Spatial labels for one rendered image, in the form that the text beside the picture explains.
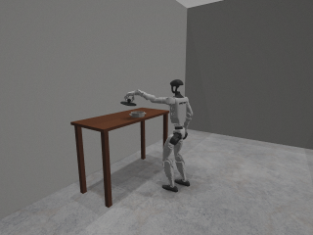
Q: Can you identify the table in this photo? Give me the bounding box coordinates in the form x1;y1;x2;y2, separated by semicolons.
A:
70;108;169;208

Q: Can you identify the right robot upper arm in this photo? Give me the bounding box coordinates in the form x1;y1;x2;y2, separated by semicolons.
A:
184;97;193;118

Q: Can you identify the lid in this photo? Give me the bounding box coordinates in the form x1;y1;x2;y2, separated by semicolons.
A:
120;101;137;107

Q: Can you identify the left robot forearm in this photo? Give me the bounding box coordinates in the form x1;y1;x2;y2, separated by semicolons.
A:
134;90;156;101

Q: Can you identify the left robot hand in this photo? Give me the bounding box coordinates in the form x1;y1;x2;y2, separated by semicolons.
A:
124;91;135;103

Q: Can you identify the robot left foot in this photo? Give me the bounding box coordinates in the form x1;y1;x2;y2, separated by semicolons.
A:
162;184;178;193

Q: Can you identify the robot foot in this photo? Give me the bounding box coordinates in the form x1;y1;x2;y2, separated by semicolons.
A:
162;184;178;193
174;179;190;187

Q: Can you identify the pot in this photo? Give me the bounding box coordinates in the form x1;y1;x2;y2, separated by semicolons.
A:
129;111;146;118

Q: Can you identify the right robot forearm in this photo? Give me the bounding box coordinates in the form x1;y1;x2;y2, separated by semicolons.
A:
183;116;193;129

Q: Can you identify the robot right foot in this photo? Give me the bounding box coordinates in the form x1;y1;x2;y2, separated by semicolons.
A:
174;179;190;187

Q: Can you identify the left robot upper arm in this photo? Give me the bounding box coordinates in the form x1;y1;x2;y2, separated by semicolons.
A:
150;97;175;106

